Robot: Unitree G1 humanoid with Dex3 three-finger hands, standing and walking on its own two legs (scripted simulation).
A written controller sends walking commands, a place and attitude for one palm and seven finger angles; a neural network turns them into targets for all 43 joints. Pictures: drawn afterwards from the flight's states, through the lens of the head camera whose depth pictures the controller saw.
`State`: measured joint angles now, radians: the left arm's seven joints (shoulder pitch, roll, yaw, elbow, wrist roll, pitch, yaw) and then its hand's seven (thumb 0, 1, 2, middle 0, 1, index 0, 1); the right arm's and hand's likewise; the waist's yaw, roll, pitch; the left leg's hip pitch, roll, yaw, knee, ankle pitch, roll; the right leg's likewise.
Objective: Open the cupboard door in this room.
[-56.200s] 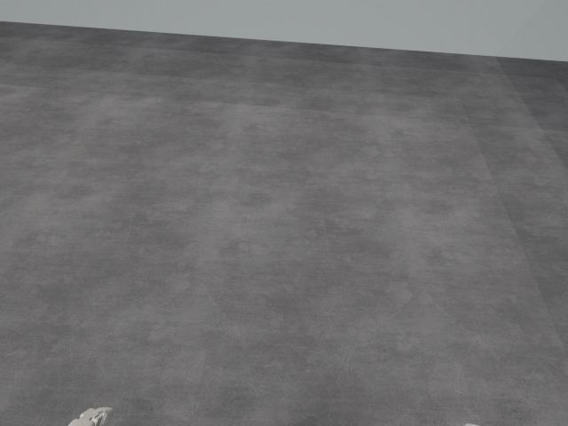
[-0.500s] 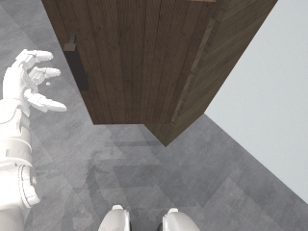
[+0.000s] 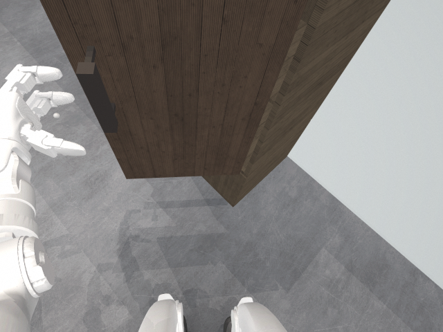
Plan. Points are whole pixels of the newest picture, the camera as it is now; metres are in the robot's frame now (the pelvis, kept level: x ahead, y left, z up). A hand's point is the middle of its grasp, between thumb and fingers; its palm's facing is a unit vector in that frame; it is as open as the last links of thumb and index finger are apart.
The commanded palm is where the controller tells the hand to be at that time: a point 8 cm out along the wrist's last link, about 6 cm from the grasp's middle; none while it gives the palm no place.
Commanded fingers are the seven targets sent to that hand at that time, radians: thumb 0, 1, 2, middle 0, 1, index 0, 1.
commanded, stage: move the hooked fingers beside the handle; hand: left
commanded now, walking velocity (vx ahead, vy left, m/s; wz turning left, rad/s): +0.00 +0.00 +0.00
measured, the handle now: (101, 92) +0.52 +0.20 +0.06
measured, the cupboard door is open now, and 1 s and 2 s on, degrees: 51 51 51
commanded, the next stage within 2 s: slide the fingers in behind the handle in 0.44 s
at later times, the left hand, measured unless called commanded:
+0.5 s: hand (59, 121) +0.45 +0.25 +0.07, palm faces +0.04 -1.00 +0.00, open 14.0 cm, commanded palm +0.43 +0.29 +0.07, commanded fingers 0.00 -0.50 0.30 -0.30 -1.20 -0.30 -1.20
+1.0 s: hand (83, 118) +0.46 +0.22 +0.07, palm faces +0.04 -1.00 +0.00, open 14.0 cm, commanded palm +0.44 +0.26 +0.07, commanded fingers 0.00 -0.50 0.30 -0.30 -1.20 -0.30 -1.20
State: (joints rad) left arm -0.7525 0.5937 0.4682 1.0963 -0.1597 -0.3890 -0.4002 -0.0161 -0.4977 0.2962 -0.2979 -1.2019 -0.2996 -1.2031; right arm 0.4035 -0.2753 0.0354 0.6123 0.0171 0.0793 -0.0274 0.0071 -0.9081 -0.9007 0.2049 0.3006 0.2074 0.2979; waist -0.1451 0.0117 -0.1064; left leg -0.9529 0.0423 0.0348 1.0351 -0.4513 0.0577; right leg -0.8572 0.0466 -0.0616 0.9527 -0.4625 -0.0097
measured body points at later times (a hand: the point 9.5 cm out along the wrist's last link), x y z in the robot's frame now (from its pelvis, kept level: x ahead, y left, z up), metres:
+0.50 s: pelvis +0.00 +0.00 +0.00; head +0.11 +0.03 +0.44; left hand +0.44 +0.30 +0.07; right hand +0.04 -0.27 -0.10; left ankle +0.02 +0.08 -0.67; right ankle -0.01 -0.12 -0.67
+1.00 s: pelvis -0.01 -0.01 +0.00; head +0.10 +0.02 +0.44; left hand +0.45 +0.27 +0.07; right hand +0.02 -0.28 -0.11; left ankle +0.02 +0.08 -0.67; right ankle -0.01 -0.12 -0.67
